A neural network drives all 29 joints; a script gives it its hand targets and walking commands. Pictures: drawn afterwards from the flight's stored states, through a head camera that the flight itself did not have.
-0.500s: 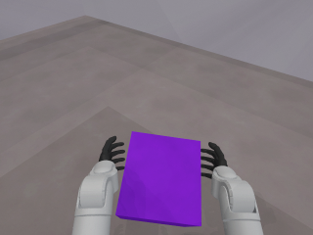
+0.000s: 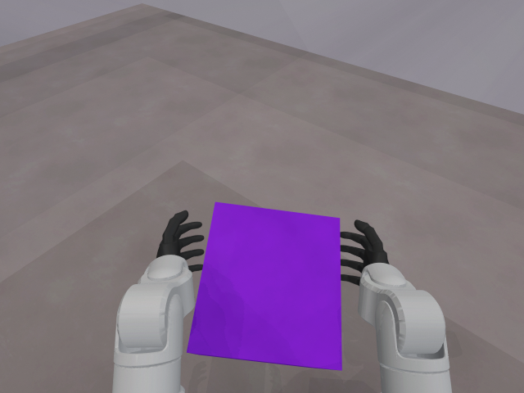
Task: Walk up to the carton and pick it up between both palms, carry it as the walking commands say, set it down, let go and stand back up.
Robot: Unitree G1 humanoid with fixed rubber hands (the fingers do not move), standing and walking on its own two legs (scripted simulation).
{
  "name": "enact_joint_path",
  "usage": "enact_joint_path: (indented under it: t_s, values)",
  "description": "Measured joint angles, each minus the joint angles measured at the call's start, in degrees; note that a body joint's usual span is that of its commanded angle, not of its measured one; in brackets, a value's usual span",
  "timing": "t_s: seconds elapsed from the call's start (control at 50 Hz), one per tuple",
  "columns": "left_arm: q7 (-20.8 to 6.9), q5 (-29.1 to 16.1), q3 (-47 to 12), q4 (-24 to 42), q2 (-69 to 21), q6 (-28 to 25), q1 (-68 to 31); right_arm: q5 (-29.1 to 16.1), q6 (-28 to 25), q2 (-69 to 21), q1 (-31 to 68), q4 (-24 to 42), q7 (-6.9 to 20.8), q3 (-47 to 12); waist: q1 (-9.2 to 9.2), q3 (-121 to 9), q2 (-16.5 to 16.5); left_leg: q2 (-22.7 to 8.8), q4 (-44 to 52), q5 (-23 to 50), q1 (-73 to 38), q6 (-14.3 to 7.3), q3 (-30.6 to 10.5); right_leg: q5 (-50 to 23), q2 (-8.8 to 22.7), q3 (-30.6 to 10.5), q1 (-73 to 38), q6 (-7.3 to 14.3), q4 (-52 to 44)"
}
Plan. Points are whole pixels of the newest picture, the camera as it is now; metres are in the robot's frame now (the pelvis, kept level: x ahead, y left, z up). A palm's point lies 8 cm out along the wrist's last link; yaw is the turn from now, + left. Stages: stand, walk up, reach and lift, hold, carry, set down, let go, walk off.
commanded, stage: carry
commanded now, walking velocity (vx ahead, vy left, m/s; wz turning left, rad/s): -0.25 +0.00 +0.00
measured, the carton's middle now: (265, 290) +0.29 +0.01 +0.00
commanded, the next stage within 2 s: none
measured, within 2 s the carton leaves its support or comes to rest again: neither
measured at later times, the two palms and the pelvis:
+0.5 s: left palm (175, 365) +0.16 +0.11 +0.09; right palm (412, 369) +0.16 -0.16 +0.06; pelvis -0.13 -0.03 -0.01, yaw +1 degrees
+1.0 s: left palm out of the picture -0.03 +0.12 +0.11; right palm out of the picture -0.01 -0.15 +0.10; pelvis -0.30 -0.04 +0.01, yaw +3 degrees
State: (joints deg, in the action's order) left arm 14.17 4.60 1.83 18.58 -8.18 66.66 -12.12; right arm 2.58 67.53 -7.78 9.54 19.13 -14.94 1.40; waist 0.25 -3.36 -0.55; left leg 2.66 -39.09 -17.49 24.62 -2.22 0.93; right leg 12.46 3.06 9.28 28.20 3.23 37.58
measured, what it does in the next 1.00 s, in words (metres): walks backwards: right foot, then left foot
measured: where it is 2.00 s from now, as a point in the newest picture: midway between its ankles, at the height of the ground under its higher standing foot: outside the picture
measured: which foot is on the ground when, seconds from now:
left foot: down 0.00-0.46, up 0.48-0.72, down 0.74-1.00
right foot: down 0.00-0.26, up 0.28-0.42, down 0.44-0.78, up 0.80-1.00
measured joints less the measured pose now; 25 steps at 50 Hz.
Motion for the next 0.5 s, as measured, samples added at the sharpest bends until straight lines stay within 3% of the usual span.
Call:
enact_joint_path:
  t_s: [0.22,0.28,0.34,0.38,0.42,0.48,0.5]
  values:
    - [0.1,-0.3,-0.2,2.2,0.0,1.8,0.1,0.0,1.3,-0.1,0.5,1.3,-0.4,0.0,-0.44,1.8,0.6,-0.8,0.1,5.2,5.4,-0.1,1.1,-5.3,0.8,1.0,4.3,0.1,-2.0]
    - [0.3,-0.3,-0.1,3.1,0.0,1.7,0.3,-0.2,1.5,-0.1,0.6,2.1,-0.3,-0.3,-0.73,2.4,0.1,-1.3,0.7,6.8,6.9,-0.1,1.1,0.9,0.6,1.1,6.3,-1.9,0.2]
    - [0.4,-0.4,0.4,3.7,-0.1,1.6,-0.4,0.1,1.4,-0.1,0.9,3.0,-0.2,-0.6,-0.51,3.2,-1.0,-2.2,1.0,8.5,8.5,0.2,0.4,9.0,-0.8,-1.7,8.0,-3.4,9.4]
    - [0.4,-0.5,0.8,3.8,-0.2,1.4,-1.1,0.3,1.3,-0.2,1.0,3.7,-0.3,-0.7,0.01,3.6,-1.0,-2.5,1.6,9.9,9.6,0.6,0.1,10.9,-1.5,-3.5,7.1,-3.7,13.3]
    - [0.5,-1.0,0.9,4.2,-0.3,1.3,-1.7,0.3,1.2,-0.2,1.1,4.6,-0.4,-0.5,0.47,3.6,-1.0,-2.6,1.9,11.3,11.1,1.2,-0.2,10.8,-1.7,-4.5,3.4,-3.9,10.2]
    - [0.2,-1.5,0.3,4.4,-0.5,0.6,-2.1,0.7,0.6,-0.3,1.9,4.8,-0.7,0.6,1.36,4.9,-3.4,-4.3,1.5,11.6,12.6,2.5,-1.7,3.5,-3.4,-3.2,1.4,-1.5,4.9]
    - [0.0,-1.5,-0.2,4.1,-0.4,0.7,-2.0,0.9,0.4,-0.2,1.5,4.6,-0.7,0.9,1.6,4.9,-2.8,-3.8,-0.8,5.4,13.3,2.8,-1.6,3.3,-3.2,-3.4,2.0,-0.8,4.8]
